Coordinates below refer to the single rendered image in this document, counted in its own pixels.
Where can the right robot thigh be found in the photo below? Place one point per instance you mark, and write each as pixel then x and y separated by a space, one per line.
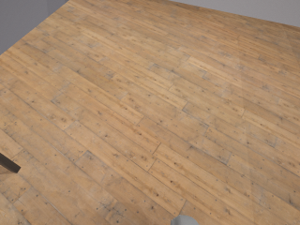
pixel 184 220

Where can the table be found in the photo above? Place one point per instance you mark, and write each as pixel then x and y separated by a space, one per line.
pixel 9 164

